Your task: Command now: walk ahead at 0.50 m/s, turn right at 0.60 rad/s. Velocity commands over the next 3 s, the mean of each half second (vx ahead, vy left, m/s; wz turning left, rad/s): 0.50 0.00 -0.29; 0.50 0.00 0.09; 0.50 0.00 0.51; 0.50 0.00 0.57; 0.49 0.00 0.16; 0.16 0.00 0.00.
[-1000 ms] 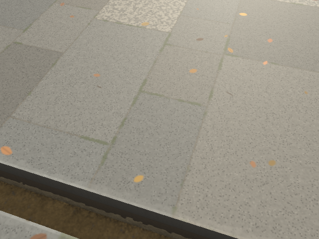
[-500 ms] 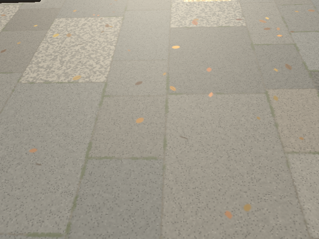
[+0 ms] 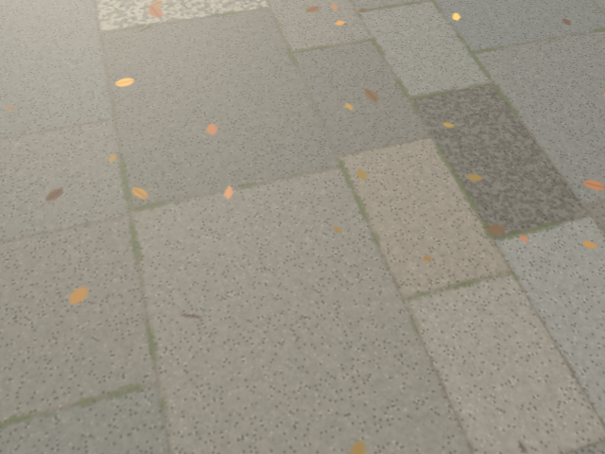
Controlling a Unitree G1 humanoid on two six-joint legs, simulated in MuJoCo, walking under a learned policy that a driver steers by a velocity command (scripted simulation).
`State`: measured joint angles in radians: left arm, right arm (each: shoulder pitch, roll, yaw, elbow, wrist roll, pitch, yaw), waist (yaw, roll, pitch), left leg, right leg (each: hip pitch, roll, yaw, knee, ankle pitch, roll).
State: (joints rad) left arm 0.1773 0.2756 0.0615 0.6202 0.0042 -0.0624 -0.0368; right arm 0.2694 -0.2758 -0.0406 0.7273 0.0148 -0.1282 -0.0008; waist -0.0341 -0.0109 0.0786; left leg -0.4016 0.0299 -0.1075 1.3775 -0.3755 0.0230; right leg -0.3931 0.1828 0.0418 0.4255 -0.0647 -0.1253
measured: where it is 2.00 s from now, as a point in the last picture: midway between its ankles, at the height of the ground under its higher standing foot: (250, 192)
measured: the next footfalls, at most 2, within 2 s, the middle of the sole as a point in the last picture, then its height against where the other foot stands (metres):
left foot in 0.36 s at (236, 443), level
right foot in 0.90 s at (344, 320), level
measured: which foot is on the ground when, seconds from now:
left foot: up 0.00-0.34, down 0.36-0.90, up 0.92-1.00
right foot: down 0.00-0.38, up 0.40-0.88, down 0.90-1.00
